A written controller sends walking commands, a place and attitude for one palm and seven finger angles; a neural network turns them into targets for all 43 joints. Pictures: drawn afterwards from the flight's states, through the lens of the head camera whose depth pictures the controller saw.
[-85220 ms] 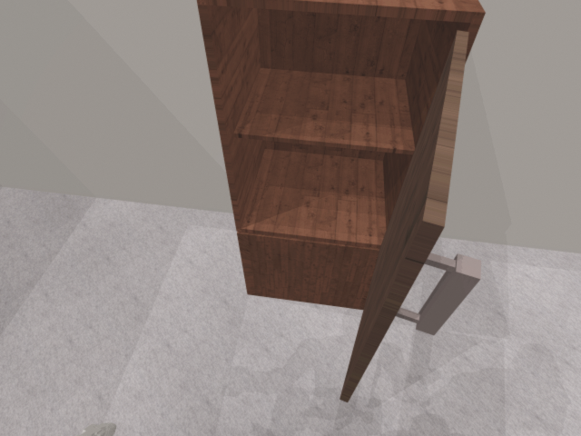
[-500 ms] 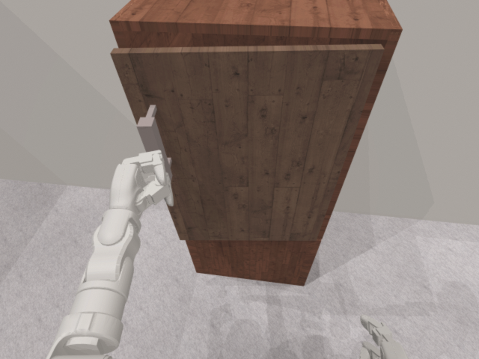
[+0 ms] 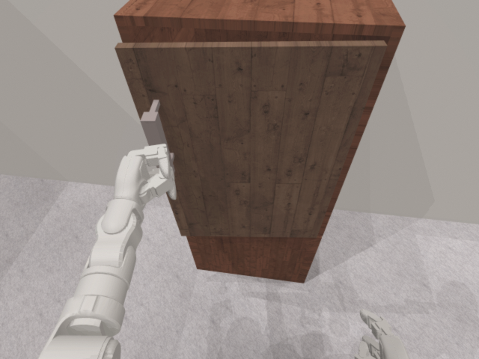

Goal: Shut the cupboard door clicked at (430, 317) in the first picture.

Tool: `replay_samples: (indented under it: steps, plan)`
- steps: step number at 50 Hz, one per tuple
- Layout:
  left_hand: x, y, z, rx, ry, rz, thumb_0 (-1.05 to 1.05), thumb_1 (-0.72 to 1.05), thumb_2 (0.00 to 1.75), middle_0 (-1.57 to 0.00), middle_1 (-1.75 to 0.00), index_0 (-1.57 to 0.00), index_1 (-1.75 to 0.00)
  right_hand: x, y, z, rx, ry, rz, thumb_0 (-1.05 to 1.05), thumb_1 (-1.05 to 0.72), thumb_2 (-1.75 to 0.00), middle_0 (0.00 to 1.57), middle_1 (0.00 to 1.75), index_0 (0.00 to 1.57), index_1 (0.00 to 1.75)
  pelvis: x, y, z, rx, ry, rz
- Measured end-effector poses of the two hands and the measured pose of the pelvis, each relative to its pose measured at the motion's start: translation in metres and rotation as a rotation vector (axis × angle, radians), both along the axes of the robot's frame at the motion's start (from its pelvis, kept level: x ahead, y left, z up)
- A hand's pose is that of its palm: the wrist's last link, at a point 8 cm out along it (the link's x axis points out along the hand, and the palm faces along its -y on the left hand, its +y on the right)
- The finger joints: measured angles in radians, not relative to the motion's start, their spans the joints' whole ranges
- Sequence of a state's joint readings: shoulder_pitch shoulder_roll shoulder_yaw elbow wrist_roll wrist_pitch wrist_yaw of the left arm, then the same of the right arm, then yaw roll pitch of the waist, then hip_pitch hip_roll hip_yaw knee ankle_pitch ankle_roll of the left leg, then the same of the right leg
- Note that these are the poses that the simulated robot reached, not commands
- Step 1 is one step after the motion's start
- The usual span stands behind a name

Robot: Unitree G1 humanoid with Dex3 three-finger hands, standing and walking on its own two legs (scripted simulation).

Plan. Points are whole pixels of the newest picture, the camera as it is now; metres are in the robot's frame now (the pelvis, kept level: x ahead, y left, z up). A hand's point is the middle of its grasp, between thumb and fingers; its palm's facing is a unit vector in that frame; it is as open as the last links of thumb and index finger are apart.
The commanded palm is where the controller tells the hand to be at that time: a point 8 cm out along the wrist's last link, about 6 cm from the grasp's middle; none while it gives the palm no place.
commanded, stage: push the door shut along its arc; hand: left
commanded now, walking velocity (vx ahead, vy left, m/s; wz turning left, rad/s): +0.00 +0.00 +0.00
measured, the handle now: (162, 141) +0.48 +0.17 +0.10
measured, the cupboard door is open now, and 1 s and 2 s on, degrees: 7 0 0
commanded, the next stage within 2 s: pull the fist back off the door in 0.86 s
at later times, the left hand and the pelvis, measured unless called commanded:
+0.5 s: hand (182, 151) +0.45 +0.12 +0.10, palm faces -0.17 -0.98 -0.02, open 3.1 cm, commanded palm +0.44 +0.18 +0.10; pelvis +0.00 +0.01 -0.01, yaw +0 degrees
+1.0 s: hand (180, 152) +0.45 +0.13 +0.10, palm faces -0.24 -0.97 -0.01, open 3.2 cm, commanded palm +0.48 +0.16 +0.10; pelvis -0.04 +0.01 -0.03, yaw +2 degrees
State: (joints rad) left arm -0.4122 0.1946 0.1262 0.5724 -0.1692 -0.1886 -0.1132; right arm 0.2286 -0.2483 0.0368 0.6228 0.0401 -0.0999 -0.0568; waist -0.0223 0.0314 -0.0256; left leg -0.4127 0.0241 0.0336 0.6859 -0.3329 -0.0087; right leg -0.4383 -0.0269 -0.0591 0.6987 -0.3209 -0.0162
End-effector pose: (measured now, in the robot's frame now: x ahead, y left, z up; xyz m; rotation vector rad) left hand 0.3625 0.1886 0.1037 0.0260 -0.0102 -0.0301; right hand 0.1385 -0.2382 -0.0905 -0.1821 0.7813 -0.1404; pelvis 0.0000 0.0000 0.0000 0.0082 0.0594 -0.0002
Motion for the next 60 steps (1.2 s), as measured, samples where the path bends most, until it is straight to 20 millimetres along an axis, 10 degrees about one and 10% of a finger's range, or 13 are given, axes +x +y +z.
replay_samples:
  steps: [24, 49, 60]
  plan:
    - [0.076, -0.008, 0.001, -0.008, 0.028, -0.137, 0.01, 0.9, 0.9, -1.3, -1.5, -1.3, -1.5, -0.085, -0.014, -0.027, -0.041, 0.253, -0.105, 0.01, -0.9, -0.9, 0.2, 0.3, 0.2, 0.3, -0.003, 0.009, -0.01, -0.006, 0.095, -0.002]
    - [0.078, -0.003, 0.0, -0.002, 0.022, -0.223, 0.01, 0.9, 0.9, -1.35, -1.5, -1.36, -1.5, -0.136, -0.021, -0.035, -0.108, 0.281, -0.097, 0.01, -0.9, -0.9, 0.2, 0.3, 0.2, 0.3, -0.041, 0.01, -0.028, -0.028, 0.153, 0.03]
    - [0.074, -0.025, -0.002, 0.027, 0.0, 0.087, 0.01, 0.9, 0.9, -1.36, -1.5, -1.35, -1.5, -0.147, -0.008, -0.041, -0.054, 0.277, -0.055, 0.01, -0.9, -0.9, 0.2, 0.3, 0.2, 0.3, -0.048, 0.01, -0.03, -0.026, 0.161, 0.026]
